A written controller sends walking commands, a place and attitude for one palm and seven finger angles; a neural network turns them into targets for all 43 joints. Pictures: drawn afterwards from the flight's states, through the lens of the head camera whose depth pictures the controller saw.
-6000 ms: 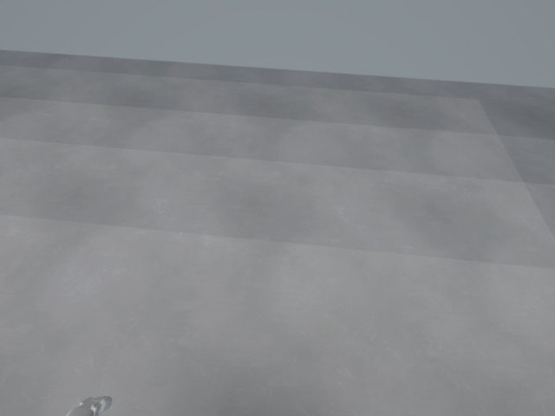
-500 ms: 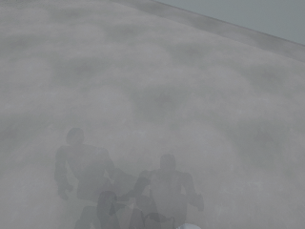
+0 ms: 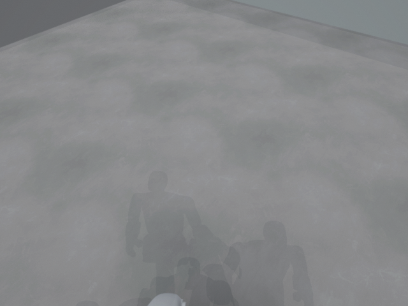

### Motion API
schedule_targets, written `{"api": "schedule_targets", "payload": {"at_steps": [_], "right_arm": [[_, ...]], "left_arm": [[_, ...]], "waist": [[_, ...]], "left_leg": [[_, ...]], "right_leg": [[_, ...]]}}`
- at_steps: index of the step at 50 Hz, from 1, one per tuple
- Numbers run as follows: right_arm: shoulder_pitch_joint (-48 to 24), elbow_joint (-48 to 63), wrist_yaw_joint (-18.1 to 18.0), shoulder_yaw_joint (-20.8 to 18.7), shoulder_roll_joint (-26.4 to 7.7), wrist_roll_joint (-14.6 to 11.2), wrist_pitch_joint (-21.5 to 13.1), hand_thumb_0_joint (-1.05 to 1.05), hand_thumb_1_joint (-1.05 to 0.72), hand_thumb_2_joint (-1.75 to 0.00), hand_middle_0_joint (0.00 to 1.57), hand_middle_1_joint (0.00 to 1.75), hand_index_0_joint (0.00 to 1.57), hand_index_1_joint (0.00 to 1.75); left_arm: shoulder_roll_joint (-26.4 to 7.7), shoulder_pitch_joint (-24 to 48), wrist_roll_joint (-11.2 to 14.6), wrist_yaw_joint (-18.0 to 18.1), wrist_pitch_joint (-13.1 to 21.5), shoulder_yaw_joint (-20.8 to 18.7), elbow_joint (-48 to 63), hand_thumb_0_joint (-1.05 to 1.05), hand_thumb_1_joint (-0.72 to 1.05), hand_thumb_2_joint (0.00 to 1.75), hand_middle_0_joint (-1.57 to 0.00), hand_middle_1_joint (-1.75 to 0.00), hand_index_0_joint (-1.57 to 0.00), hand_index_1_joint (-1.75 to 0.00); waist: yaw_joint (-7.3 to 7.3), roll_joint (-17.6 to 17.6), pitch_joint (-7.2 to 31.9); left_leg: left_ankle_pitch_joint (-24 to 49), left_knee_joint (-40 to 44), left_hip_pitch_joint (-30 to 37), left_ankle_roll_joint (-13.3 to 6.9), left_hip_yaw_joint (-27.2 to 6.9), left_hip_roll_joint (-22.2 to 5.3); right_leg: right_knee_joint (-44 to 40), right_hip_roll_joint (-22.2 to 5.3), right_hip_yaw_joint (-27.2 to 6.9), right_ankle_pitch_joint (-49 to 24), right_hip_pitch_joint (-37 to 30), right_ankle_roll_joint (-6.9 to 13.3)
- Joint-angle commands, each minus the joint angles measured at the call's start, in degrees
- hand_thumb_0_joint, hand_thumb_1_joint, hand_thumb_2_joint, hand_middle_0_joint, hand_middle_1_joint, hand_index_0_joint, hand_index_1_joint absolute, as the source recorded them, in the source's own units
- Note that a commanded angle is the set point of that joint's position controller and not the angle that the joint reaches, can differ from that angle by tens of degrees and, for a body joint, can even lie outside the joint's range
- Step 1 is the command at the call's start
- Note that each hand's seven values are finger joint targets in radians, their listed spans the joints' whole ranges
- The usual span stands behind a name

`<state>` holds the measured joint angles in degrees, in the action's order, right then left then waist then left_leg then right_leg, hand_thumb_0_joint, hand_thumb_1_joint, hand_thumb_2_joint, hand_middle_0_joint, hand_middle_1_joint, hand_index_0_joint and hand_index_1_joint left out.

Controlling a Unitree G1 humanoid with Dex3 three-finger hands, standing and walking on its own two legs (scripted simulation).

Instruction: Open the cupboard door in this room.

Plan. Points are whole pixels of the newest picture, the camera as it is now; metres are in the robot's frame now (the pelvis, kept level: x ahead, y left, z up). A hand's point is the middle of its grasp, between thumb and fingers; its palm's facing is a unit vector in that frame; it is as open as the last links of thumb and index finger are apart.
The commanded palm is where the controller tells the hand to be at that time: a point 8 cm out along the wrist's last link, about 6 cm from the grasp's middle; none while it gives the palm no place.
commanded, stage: turn or walk to find it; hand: left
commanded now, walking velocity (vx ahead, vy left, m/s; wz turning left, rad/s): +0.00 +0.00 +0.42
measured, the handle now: out of the picture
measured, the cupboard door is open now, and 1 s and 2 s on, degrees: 0 0 0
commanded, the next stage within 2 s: none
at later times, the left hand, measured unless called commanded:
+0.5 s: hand out of the picture +0.00 +0.28 -0.17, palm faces +0.22 -0.94 -0.25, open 7.4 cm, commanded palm none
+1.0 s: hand out of the picture -0.08 +0.23 -0.16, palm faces +0.42 -0.88 -0.24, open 7.4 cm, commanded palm none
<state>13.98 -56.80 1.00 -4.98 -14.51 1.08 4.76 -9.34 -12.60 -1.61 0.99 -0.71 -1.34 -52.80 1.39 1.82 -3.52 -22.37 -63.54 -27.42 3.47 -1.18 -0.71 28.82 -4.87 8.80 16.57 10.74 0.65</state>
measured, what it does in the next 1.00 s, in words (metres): steps on the spot, turning left: left foot, then right foot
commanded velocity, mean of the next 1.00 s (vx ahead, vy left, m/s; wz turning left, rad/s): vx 0.00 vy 0.00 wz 0.42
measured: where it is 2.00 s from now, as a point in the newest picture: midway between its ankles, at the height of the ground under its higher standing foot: outside the picture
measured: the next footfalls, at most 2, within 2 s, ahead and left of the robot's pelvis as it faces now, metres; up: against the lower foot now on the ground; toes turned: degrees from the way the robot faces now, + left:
left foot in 0.20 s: +0.02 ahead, +0.15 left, +0.00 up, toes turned +10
right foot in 0.68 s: +0.03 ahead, -0.08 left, +0.00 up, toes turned +13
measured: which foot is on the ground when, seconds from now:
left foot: up 0.00-0.18, down 0.20-0.68, up 0.70-1.00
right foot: down 0.00-0.20, up 0.22-0.66, down 0.68-1.00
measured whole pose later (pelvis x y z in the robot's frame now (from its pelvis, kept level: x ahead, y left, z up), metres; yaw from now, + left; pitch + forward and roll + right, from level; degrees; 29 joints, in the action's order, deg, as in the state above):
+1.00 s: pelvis -0.06 +0.03 +0.00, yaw +26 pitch -1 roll +1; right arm 12.7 -57.0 1.0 -4.4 -14.1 0.6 4.7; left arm -10.8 -12.6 -2.1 0.7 -0.9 -1.8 -53.3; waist 0.3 0.0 -4.8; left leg -26.2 -50.7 -21.6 3.3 1.2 -1.9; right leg 31.3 -7.5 10.0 17.0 12.6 -1.1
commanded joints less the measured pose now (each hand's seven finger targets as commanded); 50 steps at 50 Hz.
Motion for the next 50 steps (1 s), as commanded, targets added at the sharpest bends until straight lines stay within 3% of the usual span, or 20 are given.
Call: {"api": "schedule_targets", "payload": {"at_steps": [1, 5, 7, 8, 9, 10, 11, 13, 15, 17, 25, 30, 32, 33, 34, 35, 36, 39, 48, 50], "right_arm": [[-6.01, 5.36, -0.04, 0.08, -2.06, -0.17, -1.73, 0.0, -0.9, -0.9, 0.2, 0.3, 0.2, 0.3], [-6.49, 5.66, -0.25, 0.75, -1.85, -0.77, -2.68, 0.0, -0.9, -0.9, 0.2, 0.3, 0.2, 0.3], [-3.11, 4.75, -0.43, 0.73, -2.72, -0.59, -3.18, 0.0, -0.9, -0.9, 0.2, 0.3, 0.2, 0.3], [-1.09, 4.34, -0.33, 0.34, -4.63, -0.45, -3.59, 0.0, -0.9, -0.9, 0.2, 0.3, 0.2, 0.3], [0.29, 4.7, -0.45, -0.84, -10.01, 0.0, -4.21, 0.0, -0.9, -0.9, 0.2, 0.3, 0.2, 0.3], [3.2, 4.48, -0.57, -1.63, -14.09, -0.17, -3.87, 0.0, -0.9, -0.9, 0.2, 0.3, 0.2, 0.3], [4.5, 3.08, -1.31, -1.65, -12.98, 0.05, -4.01, 0.0, -0.9, -0.9, 0.2, 0.3, 0.2, 0.3], [-1.83, 4.59, -2.04, -0.57, -10.08, 0.22, -3.84, 0.0, -0.9, -0.9, 0.2, 0.3, 0.2, 0.3], [-4.58, 5.7, -2.11, 0.07, -8.39, 0.02, -4.44, 0.0, -0.9, -0.9, 0.2, 0.3, 0.2, 0.3], [-3.47, 5.57, -2.14, -0.03, -8.43, -0.07, -4.7, 0.0, -0.9, -0.9, 0.2, 0.3, 0.2, 0.3], [-0.67, 5.37, -1.9, -0.87, -8.62, 0.3, -4.02, 0.0, -0.9, -0.9, 0.2, 0.3, 0.2, 0.3], [-2.17, 6.09, -1.47, -1.24, -8.46, 0.44, -3.47, 0.0, -0.9, -0.9, 0.2, 0.3, 0.2, 0.3], [-2.92, 6.6, -1.3, -1.18, -7.44, 0.0, -3.4, 0.0, -0.9, -0.9, 0.2, 0.3, 0.2, 0.3], [-2.42, 6.85, -0.99, -0.94, -5.1, -0.48, -3.42, 0.0, -0.9, -0.9, 0.2, 0.3, 0.2, 0.3], [-1.87, 8.37, -0.72, -0.29, -1.6, -0.65, -3.49, 0.0, -0.9, -0.9, 0.2, 0.3, 0.2, 0.3], [-3.71, 8.82, -0.91, -1.14, -4.28, 0.03, -2.76, 0.0, -0.9, -0.9, 0.2, 0.3, 0.2, 0.3], [-4.2, 8.04, -0.81, -1.34, -4.62, 0.29, -2.06, 0.0, -0.9, -0.9, 0.2, 0.3, 0.2, 0.3], [-0.09, 4.86, 0.05, -1.17, -3.43, 0.28, -1.55, 0.0, -0.9, -0.9, 0.2, 0.3, 0.2, 0.3], [-6.34, 5.84, -0.07, 0.35, -1.88, -0.49, -2.27, 0.0, -0.9, -0.9, 0.2, 0.3, 0.2, 0.3], [-4.72, 5.54, -0.29, 0.54, -1.97, -0.76, -2.85, 0.0, -0.9, -0.9, 0.2, 0.3, 0.2, 0.3]], "left_arm": [[-13.38, -3.19, -0.21, 0.94, 1.11, -3.78, 2.26, 0.0, 0.9, 0.9, -0.2, -0.3, -0.2, -0.3], [-14.96, -4.38, -0.32, 0.77, 0.7, -4.37, 0.83, 0.0, 0.9, 0.9, -0.2, -0.3, -0.2, -0.3], [-15.15, -3.09, 0.07, 0.71, 0.35, -4.54, 0.65, 0.0, 0.9, 0.9, -0.2, -0.3, -0.2, -0.3], [-14.26, -2.88, 0.66, 0.52, -0.06, -4.33, 0.99, 0.0, 0.9, 0.9, -0.2, -0.3, -0.2, -0.3], [-11.28, -4.06, 1.03, 0.23, -0.51, -4.0, 2.29, 0.0, 0.9, 0.9, -0.2, -0.3, -0.2, -0.3], [-8.38, -1.12, 0.7, 0.09, -0.78, -2.68, 4.28, 0.0, 0.9, 0.9, -0.2, -0.3, -0.2, -0.3], [-8.94, 2.49, 0.41, 0.7, -1.61, -2.82, 4.33, 0.0, 0.9, 0.9, -0.2, -0.3, -0.2, -0.3], [-9.7, 3.64, 0.67, 0.06, -1.77, -3.39, 2.89, 0.0, 0.9, 0.9, -0.2, -0.3, -0.2, -0.3], [-9.34, 0.19, 0.5, -0.49, -1.37, -3.37, 1.02, 0.0, 0.9, 0.9, -0.2, -0.3, -0.2, -0.3], [-9.12, 0.09, 0.6, -0.44, -1.3, -3.21, 1.06, 0.0, 0.9, 0.9, -0.2, -0.3, -0.2, -0.3], [-8.04, 4.11, 0.85, 0.05, -1.12, -2.83, 3.86, 0.0, 0.9, 0.9, -0.2, -0.3, -0.2, -0.3], [-7.95, 1.29, 1.15, 0.38, -0.62, -2.75, 4.02, 0.0, 0.9, 0.9, -0.2, -0.3, -0.2, -0.3], [-8.79, -2.2, 1.2, 0.66, -0.01, -3.07, 3.28, 0.0, 0.9, 0.9, -0.2, -0.3, -0.2, -0.3], [-11.49, -3.62, 0.69, 0.98, 0.49, -3.68, 3.18, 0.0, 0.9, 0.9, -0.2, -0.3, -0.2, -0.3], [-16.06, -3.69, -0.11, 1.26, 0.87, -4.54, 3.62, 0.0, 0.9, 0.9, -0.2, -0.3, -0.2, -0.3], [-16.78, -2.36, 0.32, 1.34, 0.55, -4.71, 4.75, 0.0, 0.9, 0.9, -0.2, -0.3, -0.2, -0.3], [-15.3, 0.42, 0.39, 1.51, 0.66, -4.76, 5.18, 0.0, 0.9, 0.9, -0.2, -0.3, -0.2, -0.3], [-11.08, 5.32, 0.42, 1.04, 1.1, -3.14, 5.95, 0.0, 0.9, 0.9, -0.2, -0.3, -0.2, -0.3], [-14.83, -3.1, -0.36, 0.78, 0.72, -4.34, 2.11, 0.0, 0.9, 0.9, -0.2, -0.3, -0.2, -0.3], [-15.25, -2.78, -0.33, 0.75, 0.52, -4.53, 1.43, 0.0, 0.9, 0.9, -0.2, -0.3, -0.2, -0.3]], "waist": [[-3.4, -12.31, 1.49], [-4.0, -14.39, 4.64], [-1.72, -13.44, 6.25], [-0.46, -8.74, 7.41], [0.25, 5.86, 9.26], [1.75, 14.59, 7.92], [3.41, 13.34, 7.35], [0.85, 9.79, 2.06], [-1.12, 6.65, 3.86], [-0.79, 5.3, 5.28], [0.82, 5.4, 5.66], [-0.75, 6.19, 5.3], [-2.76, 3.99, 7.09], [-3.39, -2.56, 7.75], [-3.56, -17.39, 6.41], [-4.24, -15.79, 5.2], [-3.05, -14.77, 3.17], [0.46, -9.62, 0.66], [-4.19, -14.35, 2.85], [-3.25, -14.73, 4.78]], "left_leg": [[-3.75, 9.4, -0.98, 0.78, 2.82, -1.07], [-3.78, 22.38, 5.31, -0.24, 5.78, -0.06], [4.87, 33.19, 12.51, -0.89, 6.88, 0.18], [12.72, 39.91, 20.02, -1.8, 5.52, -1.19], [25.1, 42.8, 28.61, -6.51, -9.49, -12.85], [38.36, 44.28, 27.57, -12.11, -18.09, -22.47], [32.74, 45.63, 22.31, -13.25, -18.07, -21.59], [24.54, 46.52, 17.07, -12.88, -14.68, -16.74], [27.29, 45.75, 18.8, -11.94, -10.46, -13.64], [31.78, 45.0, 21.3, -12.32, -9.85, -12.85], [30.09, 44.17, 21.77, -14.08, -16.58, -13.03], [26.55, 42.8, 14.11, -12.62, -19.02, -10.39], [21.58, 39.15, 8.76, -9.79, -17.93, -7.51], [12.78, 32.84, 1.62, -6.67, -14.12, -3.58], [-3.07, 20.83, -7.59, -2.46, -3.61, 4.81], [-9.99, 8.7, -5.83, -2.02, -3.34, 3.63], [-8.69, 1.4, -5.38, -2.29, -4.75, 2.22], [0.36, -6.22, -4.23, -0.97, -2.0, 0.39], [-5.13, 16.01, 2.67, 0.09, 4.5, -0.46], [-2.98, 24.32, 6.93, -0.38, 5.75, 0.07]], "right_leg": [[-8.49, -14.75, -7.87, -23.3, -4.43, 7.02], [-3.49, -15.39, -6.69, -31.05, -6.78, 6.66], [0.97, -14.16, -3.72, -28.57, -4.3, 3.48], [5.88, -12.5, -1.43, -22.35, 1.13, 0.6], [16.11, -6.55, 1.59, -4.22, 13.47, -3.37], [26.4, -2.42, -0.07, 20.24, 20.14, -5.16], [32.04, -2.32, -5.49, 19.69, 19.31, -4.69], [36.08, -2.76, -8.01, 11.78, 20.99, -4.48], [35.65, -2.23, -7.36, 7.18, 19.67, -4.93], [33.27, -1.5, -7.4, 6.66, 19.3, -5.47], [21.77, 0.97, -7.82, 9.37, 16.11, -5.44], [8.87, 3.39, -6.81, 5.4, 5.82, -4.13], [-3.81, 2.55, -6.83, -3.12, -3.95, -3.59], [-10.14, -4.32, -13.3, -2.01, -10.56, -1.63], [-14.09, -18.28, -27.31, -2.46, -12.65, 4.6], [-15.53, -23.81, -28.34, -3.93, -3.93, 9.05], [-15.54, -20.91, -26.58, -3.23, 0.6, 9.34], [-11.94, -12.83, -12.59, -9.15, 2.91, 5.85], [-6.43, -15.02, -8.29, -23.99, -3.98, 7.14], [-2.76, -15.2, -7.38, -27.72, -4.74, 6.14]]}}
